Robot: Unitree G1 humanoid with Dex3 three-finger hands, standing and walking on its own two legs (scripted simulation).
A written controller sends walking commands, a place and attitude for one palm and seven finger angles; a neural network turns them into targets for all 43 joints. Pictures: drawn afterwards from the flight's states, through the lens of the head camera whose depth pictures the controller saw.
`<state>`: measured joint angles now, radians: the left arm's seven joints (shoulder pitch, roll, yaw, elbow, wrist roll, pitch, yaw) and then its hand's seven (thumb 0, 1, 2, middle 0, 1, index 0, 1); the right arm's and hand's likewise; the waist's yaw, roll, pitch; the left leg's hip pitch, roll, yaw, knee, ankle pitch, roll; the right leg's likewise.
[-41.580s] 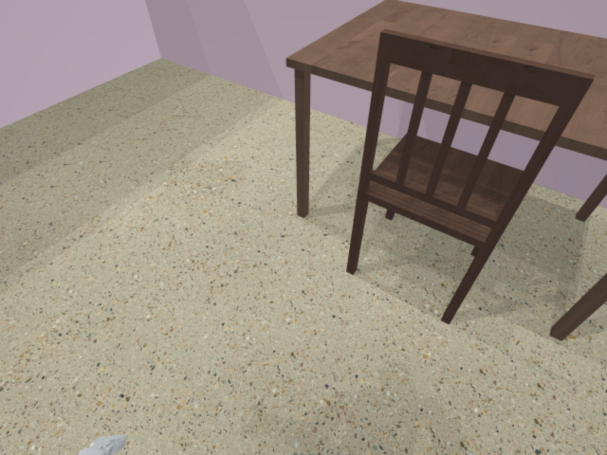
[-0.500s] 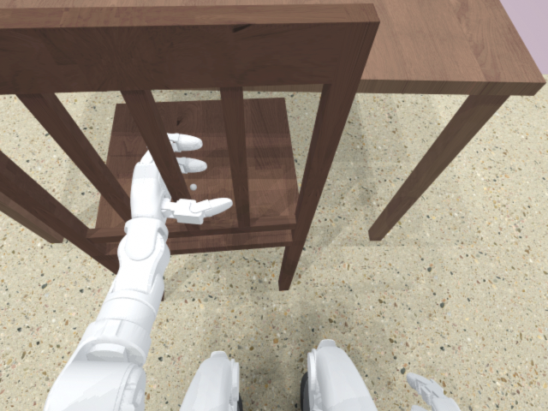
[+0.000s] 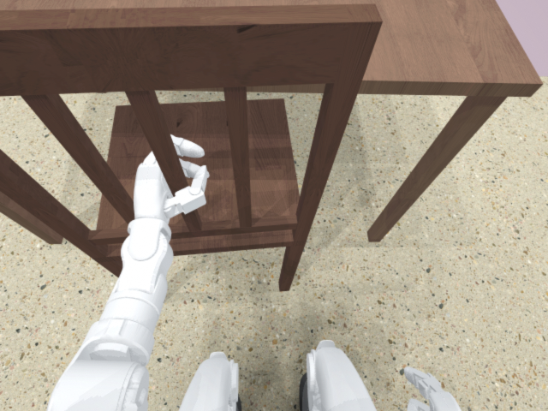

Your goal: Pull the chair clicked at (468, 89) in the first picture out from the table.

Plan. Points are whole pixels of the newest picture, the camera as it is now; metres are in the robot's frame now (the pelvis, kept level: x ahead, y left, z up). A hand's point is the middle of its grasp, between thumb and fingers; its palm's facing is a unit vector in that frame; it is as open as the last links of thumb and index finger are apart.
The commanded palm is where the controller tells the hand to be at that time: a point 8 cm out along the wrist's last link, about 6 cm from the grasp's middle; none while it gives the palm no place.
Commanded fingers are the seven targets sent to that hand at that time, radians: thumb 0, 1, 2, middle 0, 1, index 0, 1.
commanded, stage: hook a spindle and tug to test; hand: left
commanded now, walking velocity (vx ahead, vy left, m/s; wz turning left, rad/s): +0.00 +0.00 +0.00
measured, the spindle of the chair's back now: (175, 177) +0.43 +0.14 +0.05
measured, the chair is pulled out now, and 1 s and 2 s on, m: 0.03 0.04 0.04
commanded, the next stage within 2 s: open the thumb and straighten the fingers in 0.40 s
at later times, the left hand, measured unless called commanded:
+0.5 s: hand (199, 204) +0.40 +0.10 +0.02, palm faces -0.03 -1.00 -0.02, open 5.0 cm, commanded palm +0.38 +0.15 +0.02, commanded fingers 0.00 0.78 0.84 -0.50 -1.45 -0.50 -1.45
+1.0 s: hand (198, 200) +0.41 +0.11 +0.02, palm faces -0.06 -1.00 -0.04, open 14.2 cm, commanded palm +0.39 +0.15 +0.03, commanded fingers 0.00 -0.55 0.20 -0.10 -0.29 -0.10 -0.29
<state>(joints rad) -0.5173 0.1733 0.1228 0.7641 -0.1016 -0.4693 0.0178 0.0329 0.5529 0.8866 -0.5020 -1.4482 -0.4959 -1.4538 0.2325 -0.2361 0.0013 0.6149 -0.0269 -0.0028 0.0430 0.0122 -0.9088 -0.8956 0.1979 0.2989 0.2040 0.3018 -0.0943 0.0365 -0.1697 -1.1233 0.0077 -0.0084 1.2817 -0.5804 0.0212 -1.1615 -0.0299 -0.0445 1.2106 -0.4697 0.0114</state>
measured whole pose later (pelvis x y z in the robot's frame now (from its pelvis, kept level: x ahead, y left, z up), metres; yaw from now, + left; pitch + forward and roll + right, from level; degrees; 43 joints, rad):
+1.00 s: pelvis -0.01 +0.00 +0.00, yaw +0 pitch +23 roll -2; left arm -0.44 0.18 0.11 0.68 -0.09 -0.45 -0.03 0.00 -0.45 0.25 -0.33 -0.94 -0.32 -0.94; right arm 0.23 -0.24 0.01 0.61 -0.02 -0.03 0.03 0.01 -0.91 -0.90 0.20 0.30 0.20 0.30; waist -0.10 0.04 -0.16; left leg -1.11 0.01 -0.01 1.29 -0.58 0.02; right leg -1.15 -0.03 -0.05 1.22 -0.47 0.01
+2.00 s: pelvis +0.01 +0.00 +0.01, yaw +1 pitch +21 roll -2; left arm -0.01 0.12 -0.07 0.28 -0.09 -0.42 -0.02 -0.01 -0.55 0.20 0.00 0.00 0.00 0.00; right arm 0.15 -0.22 0.01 0.52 -0.01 -0.03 0.04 0.01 -0.91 -0.90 0.20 0.30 0.20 0.30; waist -0.03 0.02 -0.17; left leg -1.03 0.00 -0.02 1.26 -0.60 0.02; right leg -1.07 -0.04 -0.05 1.20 -0.50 0.01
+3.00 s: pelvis +0.05 +0.01 +0.08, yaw +0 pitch +5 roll -2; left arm 0.61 0.32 0.08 -0.40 -0.02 -0.01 0.15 -0.01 -0.16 0.39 -0.06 -0.08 -0.06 -0.09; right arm 0.29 -0.23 0.02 0.48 0.03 -0.09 -0.10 0.02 -0.91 -0.90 0.20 0.30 0.20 0.30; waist 0.00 0.08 -0.13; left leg -0.43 0.00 0.00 0.84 -0.50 0.03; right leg -0.47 -0.02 -0.04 0.78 -0.40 0.03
